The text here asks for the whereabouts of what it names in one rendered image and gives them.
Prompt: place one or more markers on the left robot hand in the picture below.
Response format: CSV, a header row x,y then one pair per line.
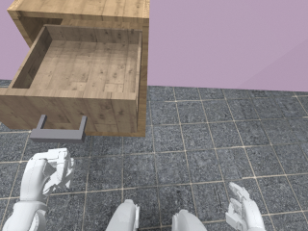
x,y
56,164

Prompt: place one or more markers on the robot left forearm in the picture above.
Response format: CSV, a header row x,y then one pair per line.
x,y
28,215

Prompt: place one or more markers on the handle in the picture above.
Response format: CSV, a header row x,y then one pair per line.
x,y
59,135

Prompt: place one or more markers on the drawer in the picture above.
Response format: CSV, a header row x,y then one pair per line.
x,y
75,71

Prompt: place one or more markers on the robot left thigh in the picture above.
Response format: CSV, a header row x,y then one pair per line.
x,y
125,218

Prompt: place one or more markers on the cabinet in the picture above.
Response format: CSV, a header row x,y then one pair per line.
x,y
29,16

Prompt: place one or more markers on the robot right shin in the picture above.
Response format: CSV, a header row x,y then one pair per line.
x,y
183,211

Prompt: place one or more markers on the right robot hand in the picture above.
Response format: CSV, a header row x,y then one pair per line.
x,y
248,214

